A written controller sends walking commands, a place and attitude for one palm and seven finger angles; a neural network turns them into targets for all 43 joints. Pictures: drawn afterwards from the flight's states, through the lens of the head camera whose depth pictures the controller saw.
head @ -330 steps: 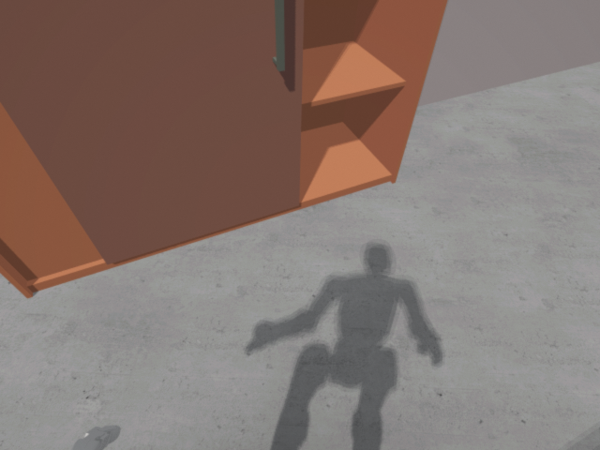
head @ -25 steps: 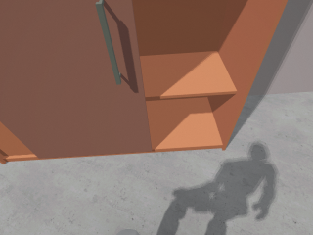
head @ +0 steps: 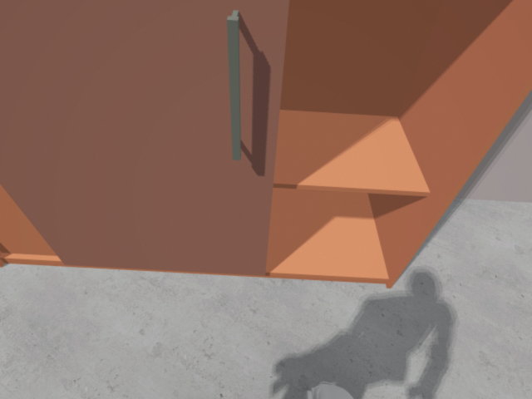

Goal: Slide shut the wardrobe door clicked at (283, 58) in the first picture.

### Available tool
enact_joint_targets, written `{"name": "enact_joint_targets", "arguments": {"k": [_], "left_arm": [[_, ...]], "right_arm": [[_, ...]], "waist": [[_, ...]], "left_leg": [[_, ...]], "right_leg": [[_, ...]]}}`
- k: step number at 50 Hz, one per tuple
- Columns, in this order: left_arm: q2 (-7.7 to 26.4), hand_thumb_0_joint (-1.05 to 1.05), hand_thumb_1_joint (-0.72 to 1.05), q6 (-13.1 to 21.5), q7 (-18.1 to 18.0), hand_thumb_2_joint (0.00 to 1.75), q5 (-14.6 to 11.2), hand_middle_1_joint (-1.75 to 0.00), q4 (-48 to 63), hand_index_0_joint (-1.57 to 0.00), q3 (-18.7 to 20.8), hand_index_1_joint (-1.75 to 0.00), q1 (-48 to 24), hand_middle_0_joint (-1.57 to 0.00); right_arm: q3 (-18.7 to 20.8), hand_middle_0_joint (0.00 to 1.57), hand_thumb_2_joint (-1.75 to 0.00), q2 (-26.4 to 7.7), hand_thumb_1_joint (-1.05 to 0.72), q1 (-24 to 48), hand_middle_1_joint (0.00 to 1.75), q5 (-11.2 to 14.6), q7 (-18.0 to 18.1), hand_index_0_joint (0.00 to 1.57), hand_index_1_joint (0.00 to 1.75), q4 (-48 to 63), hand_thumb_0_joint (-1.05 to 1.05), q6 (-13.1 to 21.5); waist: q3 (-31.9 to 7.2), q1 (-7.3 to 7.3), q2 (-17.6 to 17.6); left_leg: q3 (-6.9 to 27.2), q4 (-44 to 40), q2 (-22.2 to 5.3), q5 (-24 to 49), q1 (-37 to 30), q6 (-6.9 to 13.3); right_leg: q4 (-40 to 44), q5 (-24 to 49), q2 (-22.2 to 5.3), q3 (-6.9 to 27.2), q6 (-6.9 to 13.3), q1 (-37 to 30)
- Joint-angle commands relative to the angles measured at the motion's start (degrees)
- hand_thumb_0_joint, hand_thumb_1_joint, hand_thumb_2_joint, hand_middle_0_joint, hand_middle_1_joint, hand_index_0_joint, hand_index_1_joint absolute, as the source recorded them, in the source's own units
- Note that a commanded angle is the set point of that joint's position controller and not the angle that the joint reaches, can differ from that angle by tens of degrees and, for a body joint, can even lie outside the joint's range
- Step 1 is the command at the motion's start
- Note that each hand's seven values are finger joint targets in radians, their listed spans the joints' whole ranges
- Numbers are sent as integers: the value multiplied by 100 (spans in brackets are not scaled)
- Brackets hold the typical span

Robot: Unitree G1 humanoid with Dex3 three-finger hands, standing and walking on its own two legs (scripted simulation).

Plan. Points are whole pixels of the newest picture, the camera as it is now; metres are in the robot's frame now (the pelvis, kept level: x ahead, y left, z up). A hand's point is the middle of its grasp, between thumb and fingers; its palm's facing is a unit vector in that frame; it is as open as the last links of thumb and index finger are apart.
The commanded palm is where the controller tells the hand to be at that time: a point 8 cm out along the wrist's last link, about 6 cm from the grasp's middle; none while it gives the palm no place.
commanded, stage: take the last steps up to it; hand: left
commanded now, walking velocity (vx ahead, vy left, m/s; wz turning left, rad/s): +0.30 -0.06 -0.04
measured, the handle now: (236, 94) +0.68 +0.11 +0.11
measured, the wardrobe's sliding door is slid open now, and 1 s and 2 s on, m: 0.52 0.52 0.52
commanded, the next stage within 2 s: come to a stop and stand still in 0.38 s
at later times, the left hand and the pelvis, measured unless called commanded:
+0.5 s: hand (215, 367) +0.21 +0.10 -0.16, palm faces +0.02 -0.97 -0.23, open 7.2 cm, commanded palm none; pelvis +0.17 -0.08 +0.00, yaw +0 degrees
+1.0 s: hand (210, 366) +0.22 +0.11 -0.18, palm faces +0.00 -0.95 -0.31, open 7.3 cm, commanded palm none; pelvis +0.19 -0.09 -0.02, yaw -3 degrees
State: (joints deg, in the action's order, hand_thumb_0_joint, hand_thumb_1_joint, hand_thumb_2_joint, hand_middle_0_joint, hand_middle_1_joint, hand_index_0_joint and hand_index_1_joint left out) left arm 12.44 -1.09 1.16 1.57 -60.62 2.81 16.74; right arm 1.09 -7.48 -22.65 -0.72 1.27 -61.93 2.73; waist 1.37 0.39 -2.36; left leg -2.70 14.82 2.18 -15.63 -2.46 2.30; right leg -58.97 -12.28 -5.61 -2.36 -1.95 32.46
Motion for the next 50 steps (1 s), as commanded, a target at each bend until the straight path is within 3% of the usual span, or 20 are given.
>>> {"name": "enact_joint_targets", "arguments": {"k": [1, 6, 8, 9, 10, 11, 13, 15, 18, 23, 28, 30, 32, 33, 34, 38, 42, 45, 48, 50], "left_arm": [[146, 0, 90, 174, 28, 90, -54, -30, 626, -20, 52, -30, -902, -20], [66, 0, 90, 271, 42, 90, -87, -30, 693, -20, 69, -30, -1007, -20], [191, 0, 90, 354, 15, 90, -63, -30, 367, -20, 118, -30, -37, -20], [442, 0, 90, 435, -24, 90, -24, -30, 107, -20, 197, -30, 759, -20], [1026, 0, 90, 494, -112, 90, 21, -30, -62, -20, 351, -30, 1470, -20], [1347, 0, 90, 474, -138, 90, -91, -30, -131, -20, 392, -30, 1752, -20], [919, 0, 90, 444, -167, 90, -121, -30, 107, -20, 303, -30, 667, -20], [470, 0, 90, 458, -228, 90, -109, -30, 314, -20, 181, -30, -93, -20], [144, 0, 90, 523, -228, 90, -67, -30, 274, -20, 37, -30, -205, -20], [191, 0, 90, 555, -211, 90, -63, -30, 134, -20, 32, -30, 71, -20], [222, 0, 90, 482, -291, 90, -49, -30, -17, -20, -32, -30, 239, -20], [289, 0, 90, 411, -338, 90, -73, -30, -103, -20, -33, -30, 258, -20], [258, 0, 90, 327, -378, 90, -119, -30, -104, -20, -51, -30, 280, -20], [129, 0, 90, 270, -416, 90, -138, -30, -70, -20, -68, -30, 386, -20], [15, 0, 90, 223, -466, 90, -130, -30, -51, -20, -90, -30, 498, -20], [147, 0, 90, 57, -446, 90, -117, -30, -52, -20, -40, -30, 555, -20], [137, 0, 90, -79, -392, 90, -81, -30, 96, -20, 37, -30, 469, -20], [56, 0, 90, -72, -366, 90, -62, -30, 157, -20, 40, -30, 519, -20], [102, 0, 90, 12, -351, 90, -14, -30, 127, -20, 34, -30, 740, -20], [774, 0, 90, 83, -361, 90, 11, -30, 285, -20, 63, -30, 209, -20]], "right_arm": [[199, 20, -90, -884, -90, -514, 30, -39, 98, 20, 30, 52, 0, 151], [233, 20, -90, -1008, -90, -468, 30, -109, 91, 20, 30, -105, 0, 116], [237, 20, -90, -1052, -90, -446, 30, -68, 87, 20, 30, -161, 0, 96], [238, 20, -90, -958, -90, -470, 30, -22, 53, 20, 30, -172, 0, 114], [190, 20, -90, -656, -90, -704, 30, 49, -19, 20, 30, -72, 0, 121], [170, 20, -90, -591, -90, -692, 30, 68, -6, 20, 30, 66, 0, 117], [224, 20, -90, -555, -90, -62, 30, 51, -45, 20, 30, 77, 0, 68], [221, 20, -90, -398, -90, -33, 30, -29, -64, 20, 30, 79, 0, -37], [175, 20, -90, -201, -90, -316, 30, -76, -80, 20, 30, -23, 0, -200], [176, 20, -90, -225, -90, 138, 30, -71, -129, 20, 30, 163, 0, -227], [42, 20, -90, -192, -90, 700, 30, 11, -40, 20, 30, 203, 0, -156], [33, 20, -90, -274, -90, 729, 30, 30, 1, 20, 30, 156, 0, -176], [77, 20, -90, -462, -90, 626, 30, 41, 45, 20, 30, 155, 0, -167], [109, 20, -90, -667, -90, 562, 30, 23, 78, 20, 30, 171, 0, -143], [142, 20, -90, -815, -90, 516, 30, 20, 119, 20, 30, 182, 0, -186], [176, 20, -90, -902, -90, 907, 30, 29, 196, 20, 30, 309, 0, -316], [310, 20, -90, -1080, -90, 1089, 30, -20, 215, 20, 30, 467, 0, -376], [365, 20, -90, -1115, -90, 1248, 30, -53, 172, 20, 30, 583, 0, -405], [364, 20, -90, -1011, -90, 1347, 30, -4, 92, 20, 30, 613, 0, -430], [269, 20, -90, -532, -90, 1329, 30, 51, 2, 20, 30, 721, 0, -493]], "waist": [[907, -236, 791], [788, -202, 957], [280, 222, 657], [-231, 543, 276], [-992, 735, -1137], [-1303, 655, -1472], [-395, 432, -500], [94, 11, 274], [295, -293, -145], [147, -202, -277], [-155, 6, -157], [-203, -20, -225], [-250, -78, 1], [-360, -35, 344], [-350, -17, 559], [-244, 90, 1424], [-450, 51, 1246], [-807, 83, 838], [-880, 203, 337], [-221, -12, -1229]], "left_leg": [[910, -543, -1779, 1889, 132, 853], [683, -46, -1795, 2486, 463, 716], [328, 1145, -1494, 3388, 642, 493], [171, 2237, -1213, 3066, 1189, 289], [-245, 3957, -492, 846, 2498, 42], [41, 5471, -90, -1759, 3077, 20], [413, 6141, -600, -1058, 3382, 108], [505, 5782, -892, -464, 3093, 37], [263, 5021, -872, -137, 2713, -157], [74, 3816, -811, 166, 2863, -292], [40, 2314, -576, 34, 2356, -442], [41, 1702, -505, 533, 1864, -441], [203, 1042, -694, 2534, 1173, -332], [503, 1258, -1170, 4421, 741, -106], [670, 1342, -1499, 5194, 555, 111], [1043, 839, -1855, 5421, 850, 592], [1238, 627, -2114, 4712, 891, 968], [1068, 775, -1986, 3952, 957, 913], [664, 1310, -1332, 1877, 1503, 296], [34, 2018, -300, -564, 2215, -326]], "right_leg": [[759, 25, -170, -14, 29, 877], [2118, -211, 138, -307, 315, -448], [2752, 184, 480, -581, 425, -1858], [2997, 448, 334, -298, 530, -3126], [3407, 450, -1043, 1617, 1024, -4478], [4152, 819, -1987, 3142, 1464, -4460], [4634, -659, -1695, 2756, 1526, -3093], [4762, -460, -1398, 1702, 1334, -1936], [4921, 691, -945, 624, 1130, -1264], [4959, 1144, -786, 474, 1241, -1792], [4147, 3813, -788, 423, 1129, -2613], [3776, 4079, -722, 346, 991, -2597], [3268, 3502, -422, 208, 612, -2332], [3096, 2643, -218, 171, 411, -2031], [3101, 1592, -22, 138, 322, -1841], [2349, -807, 245, 33, 225, -1876], [1202, -1907, 370, 201, 208, -1422], [1456, -1582, 374, 213, 210, -1611], [3452, 152, 266, 291, 170, -2403], [4221, 1026, -1105, 1729, 800, -1886]]}}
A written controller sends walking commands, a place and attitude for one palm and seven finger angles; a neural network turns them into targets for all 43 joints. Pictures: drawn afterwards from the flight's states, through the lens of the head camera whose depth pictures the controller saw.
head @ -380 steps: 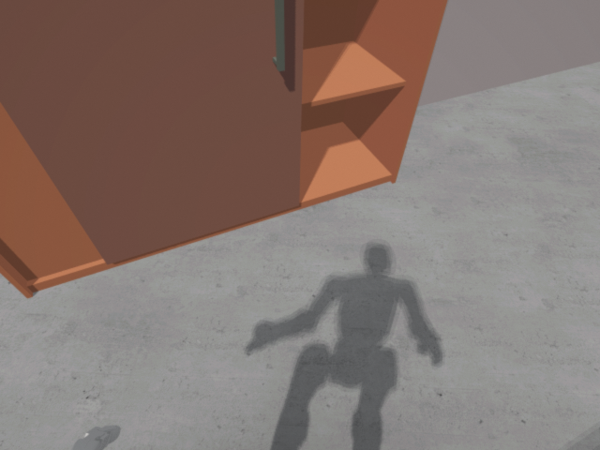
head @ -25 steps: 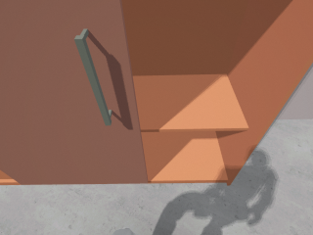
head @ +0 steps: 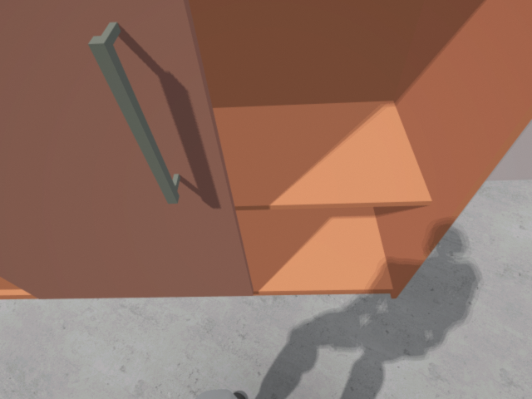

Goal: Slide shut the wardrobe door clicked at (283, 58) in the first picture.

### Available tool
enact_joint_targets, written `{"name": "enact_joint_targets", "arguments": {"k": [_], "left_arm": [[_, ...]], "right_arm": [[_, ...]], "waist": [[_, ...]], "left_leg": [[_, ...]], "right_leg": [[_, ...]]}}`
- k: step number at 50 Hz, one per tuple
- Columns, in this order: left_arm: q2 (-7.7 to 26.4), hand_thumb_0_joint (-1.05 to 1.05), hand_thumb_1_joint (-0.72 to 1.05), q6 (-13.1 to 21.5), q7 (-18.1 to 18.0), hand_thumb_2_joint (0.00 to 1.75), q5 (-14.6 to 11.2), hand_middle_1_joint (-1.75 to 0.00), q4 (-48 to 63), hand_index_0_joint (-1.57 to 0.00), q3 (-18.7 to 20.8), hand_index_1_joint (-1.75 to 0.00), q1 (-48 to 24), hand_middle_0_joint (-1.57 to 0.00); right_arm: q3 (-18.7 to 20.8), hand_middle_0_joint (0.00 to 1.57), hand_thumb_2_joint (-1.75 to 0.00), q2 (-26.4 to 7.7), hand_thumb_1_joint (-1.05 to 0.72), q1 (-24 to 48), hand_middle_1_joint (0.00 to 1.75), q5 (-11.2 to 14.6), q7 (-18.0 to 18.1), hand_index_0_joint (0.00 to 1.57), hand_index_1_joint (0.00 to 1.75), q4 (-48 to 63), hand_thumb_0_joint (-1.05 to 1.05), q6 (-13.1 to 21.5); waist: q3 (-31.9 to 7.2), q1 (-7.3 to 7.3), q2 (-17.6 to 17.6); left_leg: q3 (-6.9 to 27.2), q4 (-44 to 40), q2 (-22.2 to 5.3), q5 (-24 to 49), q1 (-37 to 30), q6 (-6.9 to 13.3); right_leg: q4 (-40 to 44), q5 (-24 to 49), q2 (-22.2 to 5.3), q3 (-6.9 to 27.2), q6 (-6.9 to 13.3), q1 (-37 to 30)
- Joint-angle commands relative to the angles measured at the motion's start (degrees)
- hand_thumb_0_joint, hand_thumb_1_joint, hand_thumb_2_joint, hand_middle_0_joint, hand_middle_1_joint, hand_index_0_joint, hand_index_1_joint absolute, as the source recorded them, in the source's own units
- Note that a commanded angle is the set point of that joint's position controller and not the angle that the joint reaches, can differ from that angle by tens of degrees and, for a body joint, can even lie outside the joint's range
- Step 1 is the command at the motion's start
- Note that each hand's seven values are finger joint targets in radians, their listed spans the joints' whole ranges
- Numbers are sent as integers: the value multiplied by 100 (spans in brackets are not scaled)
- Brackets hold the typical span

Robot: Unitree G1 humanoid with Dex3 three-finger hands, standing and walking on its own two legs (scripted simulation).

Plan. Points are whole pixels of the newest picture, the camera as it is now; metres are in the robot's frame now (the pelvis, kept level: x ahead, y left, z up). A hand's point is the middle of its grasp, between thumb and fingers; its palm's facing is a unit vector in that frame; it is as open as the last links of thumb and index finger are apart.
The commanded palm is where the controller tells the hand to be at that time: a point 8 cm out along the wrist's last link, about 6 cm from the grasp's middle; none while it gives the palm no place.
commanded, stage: come to a stop and stand still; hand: left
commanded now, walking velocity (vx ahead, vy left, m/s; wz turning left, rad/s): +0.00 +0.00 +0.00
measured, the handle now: (148, 130) +0.48 +0.23 +0.13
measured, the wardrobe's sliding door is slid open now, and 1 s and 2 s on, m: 0.52 0.52 0.52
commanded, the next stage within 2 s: look again from close up in 1.58 s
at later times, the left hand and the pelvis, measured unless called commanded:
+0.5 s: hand out of the picture -0.03 +0.14 -0.16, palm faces +0.08 -0.98 -0.20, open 7.2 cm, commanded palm none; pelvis -0.04 -0.03 +0.02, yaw +2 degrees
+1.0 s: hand out of the picture -0.08 +0.15 -0.16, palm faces +0.08 -0.99 -0.15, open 7.3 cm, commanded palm none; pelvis -0.05 +0.00 +0.02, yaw +1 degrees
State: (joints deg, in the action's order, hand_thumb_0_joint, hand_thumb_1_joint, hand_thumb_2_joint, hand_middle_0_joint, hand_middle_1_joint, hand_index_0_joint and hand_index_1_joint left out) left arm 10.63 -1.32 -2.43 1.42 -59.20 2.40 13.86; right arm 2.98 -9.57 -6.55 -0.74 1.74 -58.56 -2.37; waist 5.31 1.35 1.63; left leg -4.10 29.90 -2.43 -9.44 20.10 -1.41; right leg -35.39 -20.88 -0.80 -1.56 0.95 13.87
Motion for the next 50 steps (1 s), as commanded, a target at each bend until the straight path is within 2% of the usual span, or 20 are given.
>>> {"name": "enact_joint_targets", "arguments": {"k": [1, 2, 4, 6, 9, 11, 12, 13, 14, 16, 17, 18, 22, 24, 25, 27, 34, 39, 47, 50], "left_arm": [[953, 0, 90, 108, 8, 90, 7, -30, 235, -20, 73, -30, 321, -20], [866, 0, 90, 137, -7, 90, 24, -30, 248, -20, 74, -30, 173, -20], [755, 0, 90, 155, -1, 90, -7, -30, 196, -20, 24, -30, 22, -20], [739, 0, 90, 195, -7, 90, -20, -30, 123, -20, 5, -30, 86, -20], [775, 0, 90, 221, -5, 90, -42, -30, -22, -20, 4, -30, 357, -20], [729, 0, 90, 235, -20, 90, -80, -30, -114, -20, 0, -30, 347, -20], [683, 0, 90, 240, -25, 90, -109, -30, -147, -20, -17, -30, 310, -20], [594, 0, 90, 244, -16, 90, -146, -30, -185, -20, -39, -30, 315, -20], [501, 0, 90, 247, -17, 90, -161, -30, -193, -20, -60, -30, 329, -20], [478, 0, 90, 238, -27, 90, -134, -30, -233, -20, -30, -30, 272, -20], [566, 0, 90, 219, -22, 90, -143, -30, -295, -20, -18, -30, 240, -20], [598, 0, 90, 205, -13, 90, -151, -30, -325, -20, -18, -30, 212, -20], [517, 0, 90, 163, 23, 90, -130, -30, -387, -20, -29, -30, 251, -20], [470, 0, 90, 154, 33, 90, -120, -30, -406, -20, -28, -30, 298, -20], [478, 0, 90, 143, 35, 90, -114, -30, -411, -20, -25, -30, 306, -20], [413, 0, 90, 140, 43, 90, -115, -30, -406, -20, -27, -30, 353, -20], [213, 0, 90, 178, 47, 90, -118, -30, -485, -20, -48, -30, 643, -20], [115, 0, 90, 227, 40, 90, -120, -30, -576, -20, -82, -30, 823, -20], [-15, 0, 90, 243, 14, 90, -106, -30, -689, -20, -142, -30, 975, -20], [3, 0, 90, 255, 6, 90, -101, -30, -715, -20, -156, -30, 1002, -20]], "right_arm": [[87, 20, -90, -358, -90, -140, 30, 26, -61, 20, 30, 365, 0, -18], [80, 20, -90, -321, -90, -101, 30, -2, -64, 20, 30, 320, 0, -49], [51, 20, -90, -309, -90, -336, 30, 14, -54, 20, 30, 101, 0, -33], [6, 20, -90, -251, -90, -489, 30, 46, -55, 20, 30, -26, 0, 7], [-61, 20, -90, -247, -90, -583, 30, 55, -22, 20, 30, -126, 0, 74], [-116, 20, -90, -228, -90, -795, 30, 50, 18, 20, 30, -268, 0, 127], [-136, 20, -90, -238, -90, -942, 30, 48, 39, 20, 30, -355, 0, 165], [-161, 20, -90, -317, -90, -999, 30, 36, 63, 20, 30, -417, 0, 219], [-169, 20, -90, -391, -90, -997, 30, 18, 88, 20, 30, -450, 0, 243], [-179, 20, -90, -397, -90, -1035, 30, 16, 114, 20, 30, -508, 0, 200], [-207, 20, -90, -323, -90, -1071, 30, 19, 111, 20, 30, -563, 0, 202], [-221, 20, -90, -281, -90, -1088, 30, 20, 102, 20, 30, -587, 0, 194], [-221, 20, -90, -254, -90, -1259, 30, -19, 77, 20, 30, -610, 0, 148], [-222, 20, -90, -227, -90, -1400, 30, -27, 74, 20, 30, -615, 0, 135], [-217, 20, -90, -214, -90, -1474, 30, -23, 68, 20, 30, -617, 0, 117], [-225, 20, -90, -191, -90, -1626, 30, -37, 65, 20, 30, -624, 0, 131], [-247, 20, -90, -114, -90, -1840, 30, -33, 79, 20, 30, -611, 0, 218], [-263, 20, -90, -66, -90, -1941, 30, -6, 95, 20, 30, -631, 0, 286], [-291, 20, -90, -45, -90, -1922, 30, 25, 121, 20, 30, -647, 0, 354], [-283, 20, -90, -62, -90, -1899, 30, 37, 124, 20, 30, -639, 0, 364]], "waist": [[-458, -54, -1230], [-301, -97, -1404], [-206, -198, -1062], [-189, -206, -931], [-338, -79, -902], [-406, -129, -803], [-496, -164, -603], [-567, -131, -318], [-606, -72, -158], [-429, -52, -260], [-420, -59, 86], [-378, -56, 182], [114, -61, -33], [296, -87, -142], [370, -92, -325], [373, -121, -309], [191, -101, -116], [27, -86, -166], [149, -63, 44], [92, -62, -80]], "left_leg": [[342, 1029, 128, -1651, -293, 32], [501, 1363, 64, -1781, -165, 66], [503, 1685, 81, -1498, -144, 65], [460, 1456, 58, -1407, -172, 41], [371, 541, 47, -1268, -392, -3], [422, -262, 0, -764, -765, 12], [509, -721, -41, -187, -1086, 49], [712, -835, -241, 619, -1311, 125], [762, -768, -390, 976, -1372, 169], [606, -697, -354, 426, -1187, 116], [595, -762, -307, 367, -1101, 109], [604, -857, -295, 199, -1019, 97], [569, -994, -186, -549, -813, 112], [567, -1002, -150, -674, -787, 134], [569, -1022, -145, -790, -762, 144], [584, -1056, -136, -838, -717, 161], [722, -1258, -169, -886, -595, 218], [752, -1270, -218, -618, -633, 237], [869, -1386, -318, -368, -613, 271], [854, -1342, -332, -218, -699, 277]], "right_leg": [[2008, 1772, -1825, 1653, 873, 477], [1979, 1996, -1641, 1629, 947, 575], [1792, 2591, -1392, 1239, 938, 360], [1662, 3046, -1217, 984, 822, 80], [1522, 3272, -1150, 969, 795, -431], [1460, 3231, -1079, 936, 603, -562], [1402, 3064, -991, 905, 428, -514], [1365, 2897, -769, 762, 209, -489], [1423, 2718, -632, 683, 56, -511], [1766, 2302, -600, 742, -132, -550], [1760, 2267, -644, 708, -136, -690], [1807, 1967, -626, 690, -106, -757], [2354, 124, -566, 842, -47, -368], [2495, -322, -564, 895, -23, -137], [2552, -535, -540, 867, -26, -54], [2532, -672, -541, 878, 32, 52], [2226, -283, -467, 753, 122, -54], [2038, 205, -476, 647, 131, -204], [1756, 908, -421, 468, 128, -260], [1728, 1042, -429, 434, 119, -294]]}}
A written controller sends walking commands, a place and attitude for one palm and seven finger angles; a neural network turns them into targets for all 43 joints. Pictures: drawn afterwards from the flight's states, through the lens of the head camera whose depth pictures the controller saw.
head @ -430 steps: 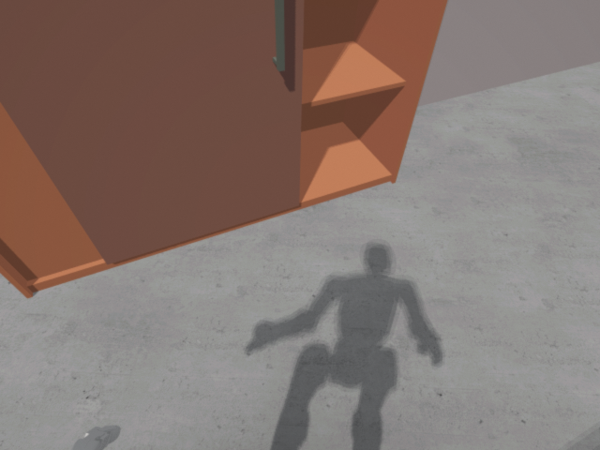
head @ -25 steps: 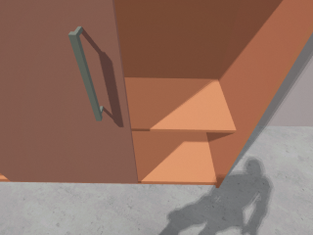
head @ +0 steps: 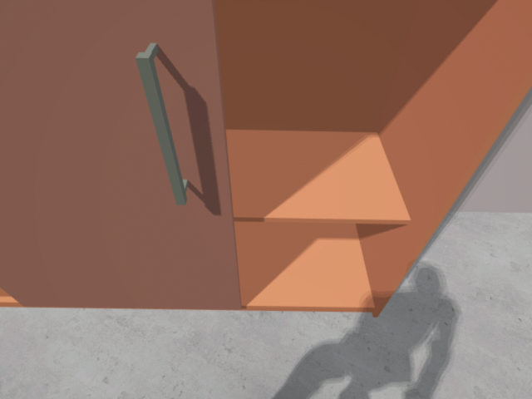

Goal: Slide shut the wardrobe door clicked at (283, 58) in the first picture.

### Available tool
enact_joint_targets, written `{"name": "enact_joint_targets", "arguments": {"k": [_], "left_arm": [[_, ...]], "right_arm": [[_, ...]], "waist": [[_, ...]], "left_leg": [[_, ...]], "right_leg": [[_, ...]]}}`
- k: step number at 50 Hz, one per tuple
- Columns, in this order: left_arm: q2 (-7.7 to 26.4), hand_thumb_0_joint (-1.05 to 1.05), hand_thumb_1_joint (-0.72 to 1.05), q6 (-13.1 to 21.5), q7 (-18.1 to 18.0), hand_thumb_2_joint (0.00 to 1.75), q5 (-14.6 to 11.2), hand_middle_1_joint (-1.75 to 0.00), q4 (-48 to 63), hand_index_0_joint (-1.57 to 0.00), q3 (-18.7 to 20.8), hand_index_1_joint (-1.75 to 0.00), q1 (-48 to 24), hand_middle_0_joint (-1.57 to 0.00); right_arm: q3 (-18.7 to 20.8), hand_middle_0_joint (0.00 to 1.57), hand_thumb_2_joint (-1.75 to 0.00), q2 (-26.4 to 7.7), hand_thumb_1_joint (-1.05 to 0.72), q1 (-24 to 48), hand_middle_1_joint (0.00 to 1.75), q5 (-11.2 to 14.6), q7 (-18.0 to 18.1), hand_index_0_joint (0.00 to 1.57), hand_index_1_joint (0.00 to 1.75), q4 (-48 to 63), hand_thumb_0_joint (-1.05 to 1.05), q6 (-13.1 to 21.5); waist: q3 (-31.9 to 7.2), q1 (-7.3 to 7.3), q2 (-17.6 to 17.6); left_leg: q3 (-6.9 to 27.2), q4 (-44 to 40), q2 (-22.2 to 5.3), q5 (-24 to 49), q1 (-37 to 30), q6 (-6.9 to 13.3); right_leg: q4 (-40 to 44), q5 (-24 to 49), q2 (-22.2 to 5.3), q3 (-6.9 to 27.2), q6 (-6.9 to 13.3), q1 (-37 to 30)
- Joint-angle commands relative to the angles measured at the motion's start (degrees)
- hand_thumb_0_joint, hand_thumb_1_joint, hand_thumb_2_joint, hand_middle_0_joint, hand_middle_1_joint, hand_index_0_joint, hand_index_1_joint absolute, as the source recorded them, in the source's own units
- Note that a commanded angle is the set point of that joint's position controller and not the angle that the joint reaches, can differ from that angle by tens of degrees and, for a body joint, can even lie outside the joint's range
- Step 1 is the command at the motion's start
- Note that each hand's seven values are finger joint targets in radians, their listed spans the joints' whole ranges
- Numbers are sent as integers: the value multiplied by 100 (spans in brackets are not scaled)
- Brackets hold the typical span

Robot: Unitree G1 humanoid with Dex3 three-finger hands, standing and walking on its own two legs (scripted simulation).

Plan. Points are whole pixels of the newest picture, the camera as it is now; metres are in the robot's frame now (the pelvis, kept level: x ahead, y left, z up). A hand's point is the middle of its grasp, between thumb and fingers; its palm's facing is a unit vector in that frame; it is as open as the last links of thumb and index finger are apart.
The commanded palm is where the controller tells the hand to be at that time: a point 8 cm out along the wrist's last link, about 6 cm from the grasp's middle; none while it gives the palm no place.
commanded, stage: come to a stop and stand still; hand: left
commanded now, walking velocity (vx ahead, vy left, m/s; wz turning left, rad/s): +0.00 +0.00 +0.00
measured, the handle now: (169, 136) +0.53 +0.22 +0.11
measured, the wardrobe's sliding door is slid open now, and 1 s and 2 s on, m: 0.52 0.52 0.52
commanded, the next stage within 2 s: look again from close up in 0.58 s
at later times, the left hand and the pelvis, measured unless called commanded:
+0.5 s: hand out of the picture +0.00 +0.16 -0.18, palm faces +0.05 -0.98 -0.17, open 7.3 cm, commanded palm none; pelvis +0.02 +0.00 +0.00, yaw +0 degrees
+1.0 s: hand out of the picture +0.00 +0.19 -0.19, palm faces +0.02 -0.98 -0.18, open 7.3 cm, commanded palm none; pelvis -0.01 +0.02 -0.01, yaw +0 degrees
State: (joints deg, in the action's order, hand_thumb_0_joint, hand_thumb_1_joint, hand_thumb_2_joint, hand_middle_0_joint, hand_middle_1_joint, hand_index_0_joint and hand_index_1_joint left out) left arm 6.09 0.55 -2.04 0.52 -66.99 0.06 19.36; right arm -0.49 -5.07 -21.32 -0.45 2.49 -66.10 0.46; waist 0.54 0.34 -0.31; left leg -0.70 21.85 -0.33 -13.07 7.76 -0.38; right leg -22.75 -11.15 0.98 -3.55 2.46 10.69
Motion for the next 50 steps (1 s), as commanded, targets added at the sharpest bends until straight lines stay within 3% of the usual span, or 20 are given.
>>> {"name": "enact_joint_targets", "arguments": {"k": [1, 18, 33, 34, 35, 36, 37, 38, 40, 43, 47, 50], "left_arm": [[429, 0, 90, 69, -36, 90, -7, -30, 70, -20, 76, -30, 441, -20], [537, 0, 90, 121, -53, 90, -8, -30, 132, -20, 81, -30, 375, -20], [655, 0, 90, 135, -40, 90, -16, -30, 134, -20, 89, -30, 320, -20], [799, 0, 90, 300, -259, 90, 87, -30, 58, -20, 61, -30, 658, -20], [1092, 0, 90, 348, -211, 90, 34, -30, 171, -20, 75, -30, 567, -20], [866, 0, 90, 313, -180, 90, 9, -30, 289, -20, 59, -30, 549, -20], [780, 0, 90, 279, -165, 90, -17, -30, 303, -20, 21, -30, 432, -20], [703, 0, 90, 267, -150, 90, -31, -30, 326, -20, -15, -30, 349, -20], [677, 0, 90, 242, -104, 90, -14, -30, 398, -20, -14, -30, 207, -20], [639, 0, 90, 189, -74, 90, 15, -30, 404, -20, -26, -30, 159, -20], [654, 0, 90, 139, -46, 90, 25, -30, 420, -20, -35, -30, 175, -20], [675, 0, 90, 108, -33, 90, 31, -30, 459, -20, -23, -30, 189, -20]], "right_arm": [[62, 20, -90, -507, -90, -422, 30, 5, 50, 20, 30, 116, 0, 88], [50, 20, -90, -579, -90, -252, 30, 9, 56, 20, 30, 126, 0, 130], [59, 20, -90, -689, -90, -165, 30, 5, 56, 20, 30, 124, 0, 107], [65, 20, -90, -838, -90, 602, 30, 31, -72, 20, 30, 525, 0, 204], [45, 20, -90, -740, -90, 463, 30, 62, -84, 20, 30, 823, 0, 128], [44, 20, -90, -482, -90, 24, 30, -22, -48, 20, 30, 719, 0, 142], [61, 20, -90, -484, -90, -165, 30, -19, -40, 20, 30, 669, 0, 177], [46, 20, -90, -551, -90, -160, 30, -17, -34, 20, 30, 620, 0, 173], [60, 20, -90, -660, -90, -134, 30, -25, -39, 20, 30, 599, 0, 145], [38, 20, -90, -693, -90, 34, 30, -31, -55, 20, 30, 608, 0, 126], [17, 20, -90, -772, -90, 40, 30, -30, -74, 20, 30, 589, 0, 125], [31, 20, -90, -825, -90, 12, 30, -32, -82, 20, 30, 572, 0, 116]], "waist": [[581, 22, 114], [392, 5, 56], [449, -3, 54], [550, 270, -214], [367, -54, -442], [-180, -138, -153], [-658, -218, 2], [-707, -187, -103], [-409, -179, -287], [328, -99, -27], [639, -55, 115], [704, -42, 63]], "left_leg": [[522, -546, -538, 194, 526, 177], [468, -386, -536, 972, 217, 171], [433, -389, -527, 862, 138, 147], [-35, 985, -498, 740, 806, -14], [-11, 943, -285, -61, 911, 34], [21, 769, -219, -284, 669, 127], [48, 608, -274, 135, 432, 150], [159, 601, -355, 446, 334, 152], [249, 513, -435, 596, 369, 171], [370, 267, -439, 530, 638, 194], [505, -6, -470, 143, 889, 242], [587, -198, -474, -352, 1030, 278]], "right_leg": [[446, 110, -614, 643, -35, 37], [364, 814, -701, 608, -37, -193], [467, 849, -723, 631, -12, -246], [113, 3812, -1103, 936, -247, -217], [-19, 5024, -1383, 872, -177, -547], [-321, 4817, -1411, 907, -48, -719], [-490, 4049, -1249, 705, 123, -732], [-416, 3151, -1090, 648, 123, -639], [-257, 1979, -900, 650, 81, -303], [-93, 829, -798, 713, 53, 174], [49, -208, -676, 706, 25, 335], [89, -575, -631, 672, -1, 344]]}}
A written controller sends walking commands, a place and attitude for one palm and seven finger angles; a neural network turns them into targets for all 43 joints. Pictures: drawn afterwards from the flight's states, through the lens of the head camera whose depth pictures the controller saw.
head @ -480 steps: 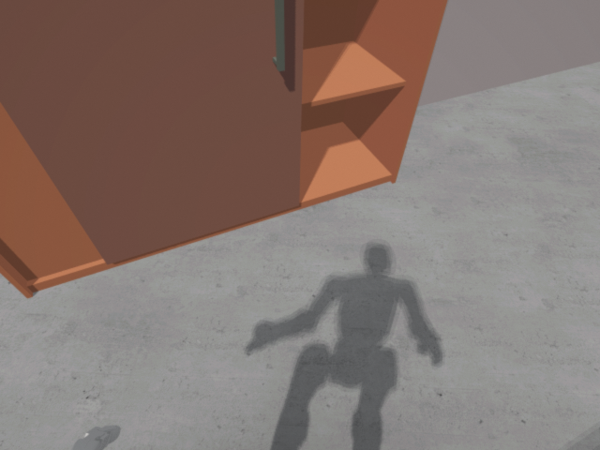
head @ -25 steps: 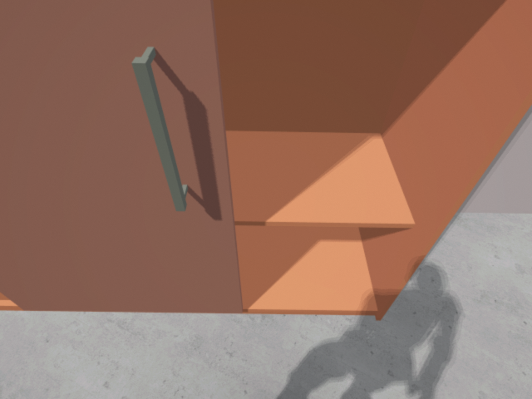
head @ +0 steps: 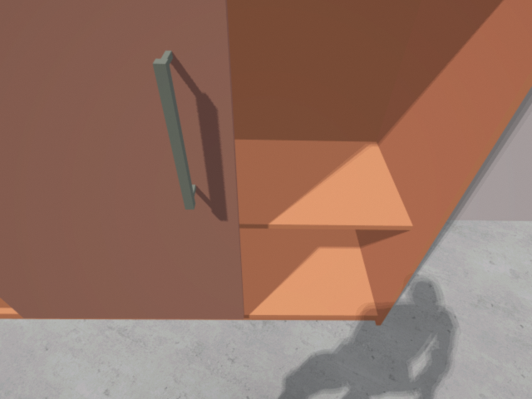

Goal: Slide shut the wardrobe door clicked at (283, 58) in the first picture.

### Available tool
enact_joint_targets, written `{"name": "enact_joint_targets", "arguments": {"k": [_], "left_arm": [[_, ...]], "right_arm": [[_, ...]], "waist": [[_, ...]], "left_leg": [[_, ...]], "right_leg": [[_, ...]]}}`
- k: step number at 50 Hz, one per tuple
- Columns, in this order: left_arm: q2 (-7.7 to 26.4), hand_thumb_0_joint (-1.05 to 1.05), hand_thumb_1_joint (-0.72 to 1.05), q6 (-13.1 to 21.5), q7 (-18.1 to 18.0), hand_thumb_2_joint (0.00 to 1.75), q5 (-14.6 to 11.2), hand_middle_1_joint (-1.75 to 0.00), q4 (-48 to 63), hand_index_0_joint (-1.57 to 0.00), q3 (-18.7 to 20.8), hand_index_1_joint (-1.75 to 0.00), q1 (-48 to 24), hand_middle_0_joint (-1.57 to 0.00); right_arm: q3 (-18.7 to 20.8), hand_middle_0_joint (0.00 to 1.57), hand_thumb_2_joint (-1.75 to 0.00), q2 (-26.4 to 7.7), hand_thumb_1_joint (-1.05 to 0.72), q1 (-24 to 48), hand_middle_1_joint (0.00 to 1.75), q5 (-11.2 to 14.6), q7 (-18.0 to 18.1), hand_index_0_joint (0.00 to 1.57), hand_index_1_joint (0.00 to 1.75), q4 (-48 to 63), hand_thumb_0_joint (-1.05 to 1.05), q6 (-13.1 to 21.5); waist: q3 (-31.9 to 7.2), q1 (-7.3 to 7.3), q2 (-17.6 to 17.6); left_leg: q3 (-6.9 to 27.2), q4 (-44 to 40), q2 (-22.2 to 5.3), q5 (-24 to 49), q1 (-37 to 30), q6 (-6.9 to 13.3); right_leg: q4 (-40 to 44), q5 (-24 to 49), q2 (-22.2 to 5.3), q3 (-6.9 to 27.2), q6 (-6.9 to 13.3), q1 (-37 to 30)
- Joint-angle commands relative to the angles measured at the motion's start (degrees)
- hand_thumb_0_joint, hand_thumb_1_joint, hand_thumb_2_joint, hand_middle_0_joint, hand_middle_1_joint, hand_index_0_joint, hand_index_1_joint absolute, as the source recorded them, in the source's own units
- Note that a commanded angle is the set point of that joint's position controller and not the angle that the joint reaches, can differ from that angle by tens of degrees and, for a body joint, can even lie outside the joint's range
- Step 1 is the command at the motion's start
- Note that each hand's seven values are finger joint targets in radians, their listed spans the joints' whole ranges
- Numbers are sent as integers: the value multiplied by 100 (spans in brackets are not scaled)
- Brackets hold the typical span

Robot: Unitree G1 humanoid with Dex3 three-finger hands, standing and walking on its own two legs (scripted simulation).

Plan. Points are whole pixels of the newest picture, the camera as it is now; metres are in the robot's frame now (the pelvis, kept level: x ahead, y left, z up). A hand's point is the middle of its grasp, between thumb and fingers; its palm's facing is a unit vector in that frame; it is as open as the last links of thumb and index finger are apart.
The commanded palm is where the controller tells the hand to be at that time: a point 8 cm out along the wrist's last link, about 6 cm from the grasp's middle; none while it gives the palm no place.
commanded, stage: look again from close up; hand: left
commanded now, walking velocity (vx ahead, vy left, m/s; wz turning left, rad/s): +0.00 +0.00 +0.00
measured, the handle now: (180, 140) +0.54 +0.20 +0.12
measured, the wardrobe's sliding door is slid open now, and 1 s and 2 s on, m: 0.52 0.52 0.52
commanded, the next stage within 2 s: none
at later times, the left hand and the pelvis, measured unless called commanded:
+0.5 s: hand out of the picture -0.06 +0.16 -0.18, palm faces +0.04 -0.99 -0.14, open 7.3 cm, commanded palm none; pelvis -0.01 +0.01 +0.00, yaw +0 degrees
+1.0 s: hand out of the picture -0.01 +0.15 -0.18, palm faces +0.03 -0.99 -0.14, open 7.3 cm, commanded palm none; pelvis +0.00 +0.00 +0.00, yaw -1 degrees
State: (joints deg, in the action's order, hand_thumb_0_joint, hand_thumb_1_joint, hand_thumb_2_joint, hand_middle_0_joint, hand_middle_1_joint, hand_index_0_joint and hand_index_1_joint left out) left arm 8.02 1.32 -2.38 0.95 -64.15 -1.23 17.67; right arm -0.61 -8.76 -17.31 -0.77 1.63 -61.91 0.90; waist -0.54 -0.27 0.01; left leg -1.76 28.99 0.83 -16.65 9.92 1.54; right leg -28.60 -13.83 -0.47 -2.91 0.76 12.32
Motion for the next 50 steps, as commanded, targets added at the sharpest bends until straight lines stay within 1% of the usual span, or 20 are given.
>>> {"name": "enact_joint_targets", "arguments": {"k": [1, 3, 6, 10, 11, 13, 16, 19, 21, 24, 26, 31, 33, 34, 37, 41, 44, 45, 49, 50], "left_arm": [[466, 0, 90, 13, 9, 90, -9, -30, 212, -20, 113, -30, 377, -20], [456, 0, 90, -8, 18, 90, 5, -30, 258, -20, 124, -30, 424, -20], [436, 0, 90, -23, 29, 90, 15, -30, 284, -20, 142, -30, 509, -20], [400, 0, 90, -11, 34, 90, 13, -30, 283, -20, 150, -30, 596, -20], [382, 0, 90, -17, 34, 90, 17, -30, 292, -20, 153, -30, 612, -20], [335, 0, 90, -10, 31, 90, 16, -30, 288, -20, 155, -30, 676, -20], [319, 0, 90, 6, 29, 90, 12, -30, 254, -20, 152, -30, 752, -20], [273, 0, 90, 27, 19, 90, -1, -30, 202, -20, 140, -30, 795, -20], [245, 0, 90, 31, 14, 90, -3, -30, 190, -20, 142, -30, 821, -20], [217, 0, 90, 41, 7, 90, -9, -30, 158, -20, 132, -30, 853, -20], [209, 0, 90, 36, 0, 90, -4, -30, 143, -20, 134, -30, 854, -20], [167, 0, 90, 46, -11, 90, -6, -30, 124, -20, 142, -30, 864, -20], [154, 0, 90, 53, -12, 90, -6, -30, 121, -20, 141, -30, 880, -20], [151, 0, 90, 59, -11, 90, -8, -30, 118, -20, 139, -30, 895, -20], [148, 0, 90, 51, -16, 90, -3, -30, 131, -20, 147, -30, 830, -20], [172, 0, 90, 47, -17, 90, -5, -30, 148, -20, 149, -30, 802, -20], [186, 0, 90, 50, -13, 90, -11, -30, 163, -20, 155, -30, 779, -20], [184, 0, 90, 40, -14, 90, -10, -30, 173, -20, 154, -30, 754, -20], [191, 0, 90, 40, -7, 90, -17, -30, 184, -20, 165, -30, 763, -20], [200, 0, 90, 36, -8, 90, -15, -30, 191, -20, 169, -30, 731, -20]], "right_arm": [[52, 20, -90, -483, -90, -396, 30, -9, -3, 20, 30, 169, 0, 63], [58, 20, -90, -510, -90, -393, 30, -17, -12, 20, 30, 184, 0, 59], [67, 20, -90, -535, -90, -412, 30, -18, -13, 20, 30, 186, 0, 66], [73, 20, -90, -483, -90, -482, 30, -7, -14, 20, 30, 144, 0, 60], [78, 20, -90, -488, -90, -499, 30, -12, -15, 20, 30, 135, 0, 57], [72, 20, -90, -448, -90, -529, 30, -10, -11, 20, 30, 98, 0, 65], [61, 20, -90, -394, -90, -558, 30, 8, -7, 20, 30, 37, 0, 71], [51, 20, -90, -323, -90, -622, 30, 14, 2, 20, 30, -20, 0, 75], [42, 20, -90, -299, -90, -638, 30, 20, 6, 20, 30, -57, 0, 85], [37, 20, -90, -261, -90, -646, 30, 26, 12, 20, 30, -93, 0, 86], [41, 20, -90, -252, -90, -629, 30, 30, 10, 20, 30, -118, 0, 82], [32, 20, -90, -216, -90, -613, 30, 35, 31, 20, 30, -158, 0, 109], [31, 20, -90, -199, -90, -565, 30, 37, 34, 20, 30, -170, 0, 117], [31, 20, -90, -197, -90, -564, 30, 39, 37, 20, 30, -170, 0, 120], [27, 20, -90, -177, -90, -535, 30, 38, 37, 20, 30, -198, 0, 113], [29, 20, -90, -178, -90, -515, 30, 35, 34, 20, 30, -210, 0, 103], [26, 20, -90, -179, -90, -520, 30, 30, 41, 20, 30, -217, 0, 106], [31, 20, -90, -186, -90, -518, 30, 36, 39, 20, 30, -210, 0, 96], [27, 20, -90, -191, -90, -521, 30, 28, 47, 20, 30, -214, 0, 110], [31, 20, -90, -198, -90, -519, 30, 32, 47, 20, 30, -217, 0, 103]], "waist": [[842, 23, 83], [927, 48, 117], [812, 91, 161], [783, 96, -17], [823, 90, 31], [779, 88, 104], [730, 97, 76], [702, 64, -42], [650, 64, -13], [632, 52, -47], [711, 54, -26], [543, 59, 18], [562, 73, -76], [478, 66, -70], [635, 64, -118], [639, 73, -30], [574, 65, -82], [651, 72, -68], [519, 74, 54], [561, 77, 33]], "left_leg": [[730, -1004, -577, -323, 927, 90], [818, -1181, -593, -733, 1119, 106], [892, -1323, -634, -998, 1262, 138], [884, -1303, -607, -1015, 1257, 158], [885, -1318, -605, -1068, 1287, 154], [895, -1318, -608, -970, 1237, 163], [843, -1263, -594, -867, 1204, 167], [753, -1115, -549, -512, 1004, 146], [725, -1081, -567, -363, 940, 153], [664, -1010, -553, -183, 852, 137], [656, -1020, -556, -207, 852, 133], [589, -924, -578, 273, 712, 134], [545, -878, -572, 411, 654, 130], [527, -849, -566, 462, 596, 127], [533, -868, -568, 493, 638, 119], [508, -869, -565, 481, 634, 105], [510, -862, -566, 581, 569, 99], [516, -884, -579, 500, 616, 103], [498, -872, -584, 666, 518, 98], [521, -885, -589, 612, 554, 99]], "right_leg": [[665, -456, -472, 613, 167, 195], [603, -500, -441, 584, 156, 193], [508, -420, -429, 487, 135, 8], [533, -493, -447, 505, 134, 41], [518, -519, -444, 515, 134, 87], [493, -390, -452, 518, 142, 75], [531, -329, -484, 546, 146, 36], [579, -242, -515, 618, 161, 136], [578, -133, -526, 602, 162, 115], [597, -56, -535, 629, 160, 128], [596, -69, -529, 613, 154, 187], [529, 347, -523, 612, 153, 24], [540, 478, -546, 618, 151, 23], [553, 509, -559, 642, 155, -7], [560, 518, -546, 634, 158, 50], [587, 501, -544, 634, 161, 13], [595, 582, -548, 651, 170, -43], [610, 491, -531, 614, 162, -19], [589, 689, -535, 621, 169, -123], [591, 636, -516, 607, 162, -123]]}}
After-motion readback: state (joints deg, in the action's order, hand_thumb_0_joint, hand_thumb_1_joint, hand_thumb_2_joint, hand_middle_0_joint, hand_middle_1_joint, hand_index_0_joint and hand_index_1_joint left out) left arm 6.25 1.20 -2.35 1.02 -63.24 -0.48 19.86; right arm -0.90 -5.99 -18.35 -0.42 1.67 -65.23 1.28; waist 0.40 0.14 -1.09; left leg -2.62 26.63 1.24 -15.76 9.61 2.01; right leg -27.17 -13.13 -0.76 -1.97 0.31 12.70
